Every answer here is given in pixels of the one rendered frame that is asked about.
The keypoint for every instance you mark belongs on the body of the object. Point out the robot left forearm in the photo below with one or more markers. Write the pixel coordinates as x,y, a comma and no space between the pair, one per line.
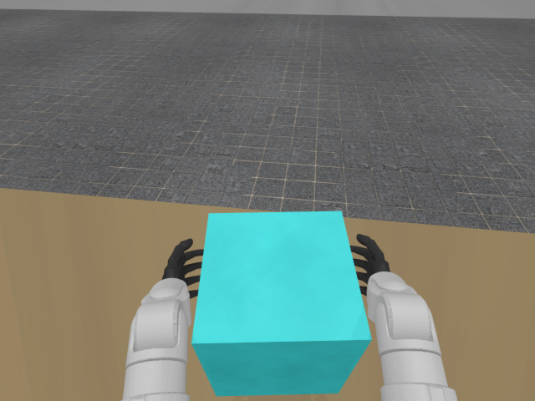
158,345

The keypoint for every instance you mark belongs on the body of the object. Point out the right robot hand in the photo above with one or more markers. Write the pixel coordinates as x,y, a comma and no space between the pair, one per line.
375,260

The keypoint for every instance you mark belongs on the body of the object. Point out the left robot hand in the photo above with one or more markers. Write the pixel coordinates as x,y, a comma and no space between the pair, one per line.
178,258

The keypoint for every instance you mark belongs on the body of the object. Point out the robot right forearm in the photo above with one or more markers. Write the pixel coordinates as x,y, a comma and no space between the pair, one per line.
408,345

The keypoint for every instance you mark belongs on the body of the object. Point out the carton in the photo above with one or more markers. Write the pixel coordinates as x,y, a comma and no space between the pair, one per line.
279,309

